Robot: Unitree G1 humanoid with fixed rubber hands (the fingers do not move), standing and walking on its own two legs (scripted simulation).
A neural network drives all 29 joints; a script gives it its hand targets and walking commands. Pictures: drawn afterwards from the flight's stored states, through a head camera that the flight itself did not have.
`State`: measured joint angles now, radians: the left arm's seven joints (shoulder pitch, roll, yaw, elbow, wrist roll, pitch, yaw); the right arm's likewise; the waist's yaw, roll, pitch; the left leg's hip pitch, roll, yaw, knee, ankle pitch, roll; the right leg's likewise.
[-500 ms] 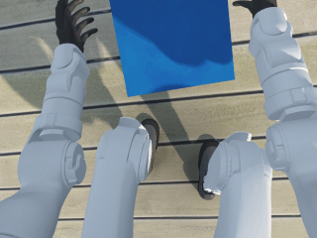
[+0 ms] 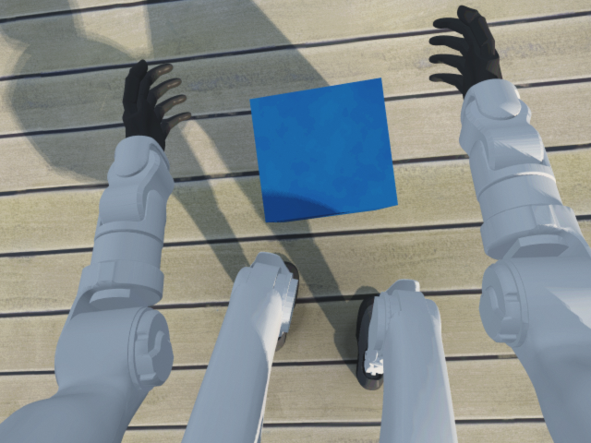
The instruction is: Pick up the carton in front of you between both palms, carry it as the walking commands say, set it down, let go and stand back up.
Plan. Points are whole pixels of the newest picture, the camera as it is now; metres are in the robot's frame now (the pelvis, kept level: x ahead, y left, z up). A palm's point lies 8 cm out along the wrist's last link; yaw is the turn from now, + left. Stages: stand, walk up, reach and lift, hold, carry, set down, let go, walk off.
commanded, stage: set down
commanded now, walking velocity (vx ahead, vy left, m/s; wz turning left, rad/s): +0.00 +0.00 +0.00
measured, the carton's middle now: (323, 164) +0.48 +0.05 -0.38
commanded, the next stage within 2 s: let go in 0.38 s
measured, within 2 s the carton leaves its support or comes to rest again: neither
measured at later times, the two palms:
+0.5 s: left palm (55, 96) +0.43 +0.26 +0.04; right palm (579, 14) +0.54 -0.13 +0.04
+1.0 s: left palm out of the picture +0.31 +0.26 +0.17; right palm out of the picture +0.38 -0.18 +0.15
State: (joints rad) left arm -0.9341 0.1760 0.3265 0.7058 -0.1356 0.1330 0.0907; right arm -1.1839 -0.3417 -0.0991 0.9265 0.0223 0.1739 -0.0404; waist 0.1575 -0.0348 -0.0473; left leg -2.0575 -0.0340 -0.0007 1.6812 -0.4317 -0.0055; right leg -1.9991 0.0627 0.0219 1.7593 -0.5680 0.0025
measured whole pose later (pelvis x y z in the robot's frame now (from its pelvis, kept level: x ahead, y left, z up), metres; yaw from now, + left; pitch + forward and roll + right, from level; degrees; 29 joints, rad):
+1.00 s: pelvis +0.11 +0.02 +0.25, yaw +0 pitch +19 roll -1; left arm 0.02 0.20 0.05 0.46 -0.04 0.01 -0.08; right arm -0.13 -0.15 -0.13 0.58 -0.06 0.01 -0.04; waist 0.10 0.03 -0.04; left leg -0.73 -0.05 -0.02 0.67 -0.28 0.03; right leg -0.66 0.03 0.07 0.67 -0.35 0.02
